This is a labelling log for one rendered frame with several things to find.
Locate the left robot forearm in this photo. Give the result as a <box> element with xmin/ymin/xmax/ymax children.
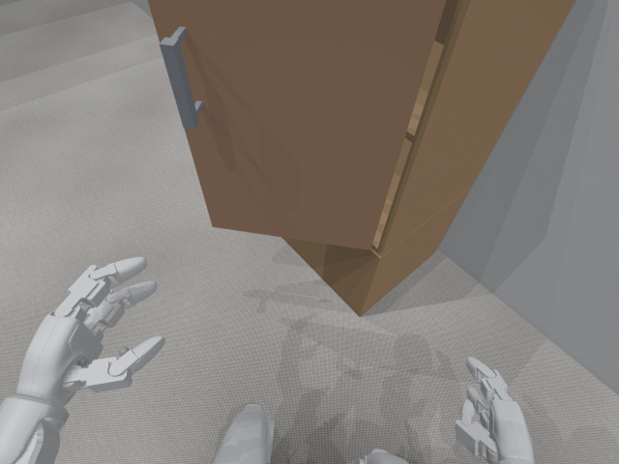
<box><xmin>0</xmin><ymin>394</ymin><xmax>69</xmax><ymax>464</ymax></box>

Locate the robot left shin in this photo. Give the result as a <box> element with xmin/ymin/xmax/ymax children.
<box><xmin>233</xmin><ymin>405</ymin><xmax>262</xmax><ymax>419</ymax></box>

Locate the robot left thigh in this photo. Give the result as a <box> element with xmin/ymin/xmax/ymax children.
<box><xmin>211</xmin><ymin>411</ymin><xmax>275</xmax><ymax>464</ymax></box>

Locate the cupboard door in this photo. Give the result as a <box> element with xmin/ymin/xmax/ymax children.
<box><xmin>148</xmin><ymin>0</ymin><xmax>446</xmax><ymax>250</ymax></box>

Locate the handle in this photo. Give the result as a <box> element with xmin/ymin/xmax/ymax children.
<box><xmin>160</xmin><ymin>26</ymin><xmax>203</xmax><ymax>130</ymax></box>

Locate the robot left hand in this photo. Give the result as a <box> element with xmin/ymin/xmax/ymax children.
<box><xmin>16</xmin><ymin>257</ymin><xmax>165</xmax><ymax>407</ymax></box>

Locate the robot right hand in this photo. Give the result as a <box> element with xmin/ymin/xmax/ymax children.
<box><xmin>456</xmin><ymin>357</ymin><xmax>535</xmax><ymax>464</ymax></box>

